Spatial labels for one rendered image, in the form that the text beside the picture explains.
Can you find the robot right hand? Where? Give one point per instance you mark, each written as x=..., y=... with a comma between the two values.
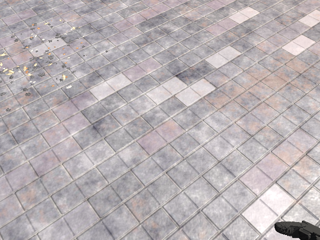
x=302, y=230

